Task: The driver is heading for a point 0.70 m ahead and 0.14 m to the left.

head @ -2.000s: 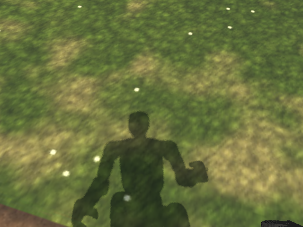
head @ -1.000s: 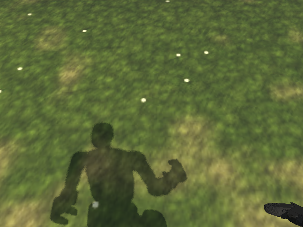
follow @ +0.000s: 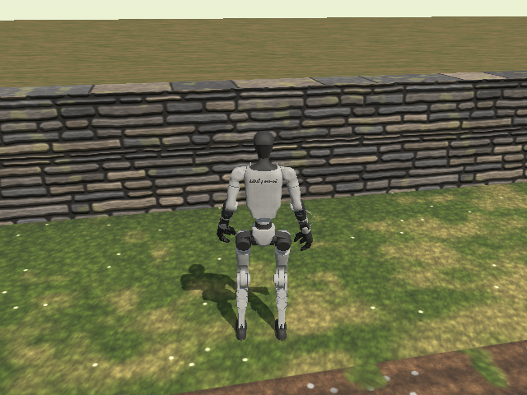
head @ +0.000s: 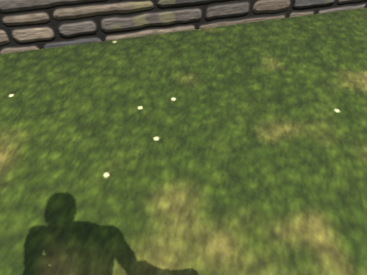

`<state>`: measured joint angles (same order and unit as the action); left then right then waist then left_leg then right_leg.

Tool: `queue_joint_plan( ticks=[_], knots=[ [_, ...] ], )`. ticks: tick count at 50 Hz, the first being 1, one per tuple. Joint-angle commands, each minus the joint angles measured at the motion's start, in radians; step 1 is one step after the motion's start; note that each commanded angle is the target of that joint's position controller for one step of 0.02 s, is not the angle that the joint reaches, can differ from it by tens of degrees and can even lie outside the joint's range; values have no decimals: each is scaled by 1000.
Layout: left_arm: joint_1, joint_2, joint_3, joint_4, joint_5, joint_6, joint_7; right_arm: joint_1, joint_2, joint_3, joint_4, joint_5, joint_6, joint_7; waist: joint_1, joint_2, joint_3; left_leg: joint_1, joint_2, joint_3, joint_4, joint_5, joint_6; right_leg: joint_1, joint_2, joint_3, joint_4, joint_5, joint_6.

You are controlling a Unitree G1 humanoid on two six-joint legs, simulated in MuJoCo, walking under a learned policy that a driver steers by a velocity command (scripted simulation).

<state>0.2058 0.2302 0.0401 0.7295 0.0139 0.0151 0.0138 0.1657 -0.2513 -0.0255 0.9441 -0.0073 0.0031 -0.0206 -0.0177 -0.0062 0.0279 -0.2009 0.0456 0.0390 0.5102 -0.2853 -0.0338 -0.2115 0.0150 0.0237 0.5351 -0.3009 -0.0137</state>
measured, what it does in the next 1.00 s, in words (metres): walks ahead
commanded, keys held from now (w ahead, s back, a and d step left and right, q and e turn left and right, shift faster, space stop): no key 0.38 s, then w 0.62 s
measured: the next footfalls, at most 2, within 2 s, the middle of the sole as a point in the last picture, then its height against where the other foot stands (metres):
right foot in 1.08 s outside the picture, level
left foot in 1.64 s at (141, 229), level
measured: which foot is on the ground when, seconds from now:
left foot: down 0.00-1.00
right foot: down 0.00-0.64, up 0.66-1.00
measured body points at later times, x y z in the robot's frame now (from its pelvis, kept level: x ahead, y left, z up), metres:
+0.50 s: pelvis +0.01 +0.00 +0.00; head +0.00 +0.00 +0.45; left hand +0.07 +0.26 -0.14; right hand +0.04 -0.26 -0.15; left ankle -0.01 +0.14 -0.73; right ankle -0.01 -0.11 -0.73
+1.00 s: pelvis +0.18 +0.03 +0.00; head +0.21 +0.04 +0.45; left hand +0.41 +0.24 -0.10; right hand +0.06 -0.21 -0.13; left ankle +0.01 +0.13 -0.74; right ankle +0.37 -0.11 -0.70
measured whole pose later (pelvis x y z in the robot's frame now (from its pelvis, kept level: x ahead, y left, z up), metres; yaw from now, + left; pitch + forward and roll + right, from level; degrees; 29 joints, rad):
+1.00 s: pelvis +0.18 +0.03 +0.00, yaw +1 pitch +2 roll +0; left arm -0.05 0.23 0.04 0.85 -0.03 -0.08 -0.04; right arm 0.51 -0.19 -0.02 1.09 0.01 -0.08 -0.02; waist -0.11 -0.03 0.03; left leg 0.16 -0.01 0.04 0.15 -0.34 0.02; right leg -0.62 -0.05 -0.04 0.59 0.00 -0.03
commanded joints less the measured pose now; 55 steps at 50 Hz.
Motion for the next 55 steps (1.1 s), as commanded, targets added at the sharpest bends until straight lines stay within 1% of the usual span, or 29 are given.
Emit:
queue_joint_plan(
  ticks=[1, 19, 20, 22, 23, 24, 26, 27, 28, 29, 30, 31, 32, 33, 34, 35, 36, 37, 38, 39, 41, 44, 47, 50, 51, 52, 53, 54, 55],
  knots=[
    [-10, 102, 28, -42, -1, -15, 7, -1, -114, -24, -18, 1, -7, -8, -3, -6, -46, 25, 25, -32, -66, 181, 16, 4, -61, 60, -89, 288, -29],
    [20, 92, 24, 134, -8, -19, 24, 23, -89, -26, 104, 3, -2, -24, -3, 2, -5, 15, 11, -22, -105, 129, 16, 4, -44, 35, -132, 205, -16],
    [38, 89, 24, 152, -9, -18, 26, 45, -80, -25, 118, 5, -1, -25, -3, -3, -26, 20, -3, -5, -101, 34, 20, 12, -34, 27, -139, 92, -20],
    [52, 120, 36, 166, -21, -12, 30, 48, -86, -30, 119, 18, 0, -29, 8, -22, 26, -57, -34, 24, -45, -244, 46, -46, -32, 47, -157, -305, -56],
    [59, 129, 38, 167, -24, -16, 31, 35, -84, -31, 108, 19, -6, -30, 16, -36, 72, -115, -35, 21, -17, -323, 57, -83, -62, 94, -190, -435, -81],
    [83, 142, 42, 173, -29, -26, 29, 20, -71, -28, 95, 20, -19, -28, 28, -71, 102, -173, -39, 21, 34, -324, 64, -85, -110, 169, -231, -505, -112],
    [142, 183, 57, 199, -39, -50, 22, 7, -31, -22, 78, 27, -53, -11, 42, -183, 103, -247, -51, 35, 203, -179, 74, -25, -256, 394, -344, -559, -197],
    [136, 185, 59, 199, -39, -58, 20, 3, -40, -24, 73, 31, -66, -1, 40, -186, 110, -251, -24, -3, 254, -174, 94, -46, -298, 458, -371, -532, -224],
    [105, 174, 55, 189, -37, -66, 17, 10, -44, -26, 70, 38, -76, 8, 22, -172, 113, -244, -11, -22, 255, -208, 117, -55, -308, 462, -373, -489, -226],
    [56, 170, 52, 175, -43, -69, 14, 41, -36, -24, 76, 43, -85, 15, -9, -164, 112, -189, -5, -20, 163, -213, 138, -78, -293, 415, -354, -437, -208],
    [-18, 162, 49, 157, -54, -66, 10, 119, -32, -26, 108, 43, -93, 18, -61, -140, 102, -26, -19, 7, -2, -123, 152, -155, -235, 312, -314, -361, -166],
    [-55, 147, 45, 145, -52, -64, 9, 204, -47, -36, 152, 31, -95, 18, -92, -96, 76, 139, -46, 12, -69, -3, 137, -232, -156, 205, -218, -248, -121],
    [-81, 91, 30, 131, -41, -70, 4, 325, -94, -52, 187, 20, -93, 16, -124, 48, 21, 288, 72, -166, -145, -51, 153, -336, -67, 68, 35, -128, -62],
    [-102, 54, 22, 88, -38, -87, 8, 432, -217, -79, 196, 22, -98, 23, -140, 311, 1, 394, 288, -568, -310, -170, 267, -530, 42, -64, 329, -163, -4],
    [-103, 92, 31, 91, -53, -101, 9, 405, -178, -61, 187, 6, -109, 26, -115, 238, 31, 361, 365, -717, -345, -203, 330, -621, 9, 30, 535, -258, -12],
    [-63, 94, 31, 109, -66, -112, 0, 342, -119, -45, 162, 10, -120, 24, -71, 151, 78, 358, 342, -635, -334, -182, 312, -685, -41, 68, 626, -173, -33],
    [-40, 92, 31, 131, -63, -118, -7, 302, -95, -37, 143, 13, -125, 28, -51, 116, 79, 353, 292, -526, -334, -138, 272, -697, -75, 54, 637, -79, -50],
    [-56, 100, 36, 133, -55, -124, -10, 274, -96, -33, 132, 15, -124, 33, -39, 89, 89, 345, 271, -451, -346, -51, 242, -708, -101, 42, 607, -3, -56],
    [-82, 109, 42, 130, -45, -125, -15, 269, -68, -22, 127, 12, -119, 34, -36, 85, 86, 324, 240, -367, -352, 85, 216, -675, -122, 29, 564, 51, -53],
    [-91, 98, 42, 131, -40, -123, -22, 287, -45, -14, 127, 7, -111, 32, -37, 97, 70, 310, 208, -296, -355, 198, 203, -635, -123, 6, 526, 86, -44],
    [-133, 58, 33, 121, -36, -112, -32, 316, -57, -12, 126, 4, -99, 20, -42, 102, 62, 284, 176, -209, -362, 337, 204, -600, -113, -33, 438, 144, -18],
    [-275, 20, 11, 72, -39, -108, -38, 319, -93, -14, 110, 1, -90, 3, -63, 92, 99, 172, 142, -130, -405, 347, 198, -496, -78, -72, 203, 266, 5],
    [-357, 36, 5, 45, -46, -107, -49, 363, -114, -22, 120, 12, -92, -2, -73, 112, 126, 154, 162, -107, -436, 327, 206, -413, -54, -87, 76, 334, -3],
    [-387, 67, 9, 24, -48, -112, -62, 364, -119, -32, 126, 23, -88, -3, -45, 110, 128, 254, 205, -91, -391, 437, 191, -395, -52, -65, 2, 316, -45],
    [-363, 86, 16, 26, -46, -114, -65, 351, -129, -37, 121, 22, -84, -3, -19, 115, 100, 287, 214, -80, -341, 572, 180, -348, -37, -70, -10, 291, -62],
    [-312, 111, 28, 38, -44, -116, -64, 339, -143, -44, 116, 20, -79, -3, 17, 134, 49, 313, 219, -71, -266, 759, 169, -263, -11, -86, -3, 262, -80],
    [-191, 145, 48, 72, -45, -114, -59, 323, -149, -48, 109, 15, -70, -3, 83, 149, -33, 308, 204, -49, -123, 929, 153, -110, 21, -106, 4, 242, -105],
    [-15, 184, 71, 128, -48, -109, -50, 308, -142, -45, 98, 9, -63, -2, 166, 142, -135, 216, 163, -26, 83, 949, 125, 129, 21, -98, 2, 250, -135],
    [167, 258, 90, 165, -32, -103, -36, 321, -94, -27, 69, -7, -63, 2, 207, 9, -276, -58, 96, -13, 416, 577, 100, 464, -198, 165, 24, 183, -199]
  ],
)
